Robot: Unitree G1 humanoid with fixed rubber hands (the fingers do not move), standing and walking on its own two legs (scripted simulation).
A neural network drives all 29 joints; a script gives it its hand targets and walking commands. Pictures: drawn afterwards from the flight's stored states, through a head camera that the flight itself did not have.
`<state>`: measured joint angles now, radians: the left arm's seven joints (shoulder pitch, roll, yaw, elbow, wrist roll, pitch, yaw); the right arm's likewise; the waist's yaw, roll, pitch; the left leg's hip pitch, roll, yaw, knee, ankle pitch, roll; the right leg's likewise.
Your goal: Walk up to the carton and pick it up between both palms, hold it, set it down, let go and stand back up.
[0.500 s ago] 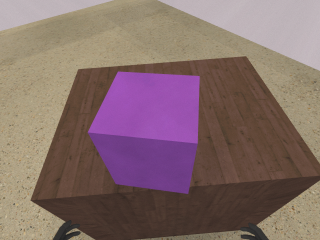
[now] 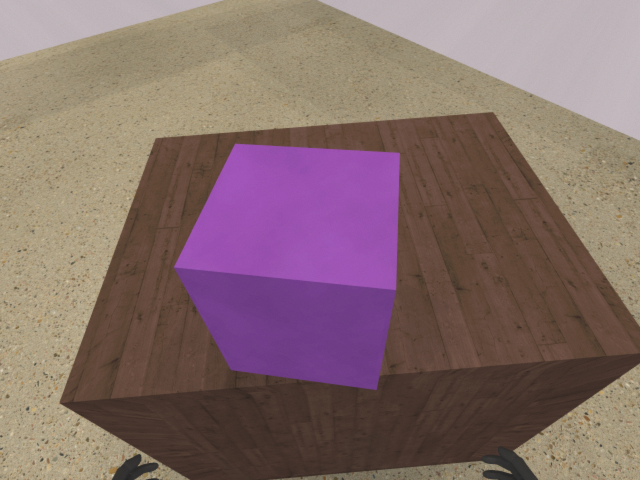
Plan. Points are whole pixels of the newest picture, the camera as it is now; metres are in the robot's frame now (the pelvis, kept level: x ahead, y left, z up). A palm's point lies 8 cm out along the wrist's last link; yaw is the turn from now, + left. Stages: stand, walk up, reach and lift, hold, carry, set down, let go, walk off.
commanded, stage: stand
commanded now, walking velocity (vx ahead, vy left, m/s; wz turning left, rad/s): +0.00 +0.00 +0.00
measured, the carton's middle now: (308, 270) +0.36 +0.02 +0.06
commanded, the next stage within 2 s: none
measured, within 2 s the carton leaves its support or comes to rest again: neither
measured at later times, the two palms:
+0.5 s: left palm out of the picture +0.10 +0.27 -0.09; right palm out of the picture +0.09 -0.25 -0.11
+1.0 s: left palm out of the picture +0.08 +0.27 -0.09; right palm out of the picture +0.08 -0.25 -0.12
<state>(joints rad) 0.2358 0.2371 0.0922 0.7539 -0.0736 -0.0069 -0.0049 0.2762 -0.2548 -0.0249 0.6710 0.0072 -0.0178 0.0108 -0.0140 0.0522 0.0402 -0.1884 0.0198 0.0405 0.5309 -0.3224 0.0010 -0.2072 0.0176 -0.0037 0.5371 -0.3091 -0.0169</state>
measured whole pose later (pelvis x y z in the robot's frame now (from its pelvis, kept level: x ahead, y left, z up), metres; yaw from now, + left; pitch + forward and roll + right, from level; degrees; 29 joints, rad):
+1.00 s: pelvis -0.01 +0.00 +0.00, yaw +0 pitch -2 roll +0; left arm 0.24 0.24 0.09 0.83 -0.07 -0.02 0.00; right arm 0.28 -0.25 -0.02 0.75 0.01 -0.02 0.00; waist -0.01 0.05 0.01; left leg -0.19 0.02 0.04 0.53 -0.31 0.00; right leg -0.21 0.02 0.00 0.55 -0.30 -0.02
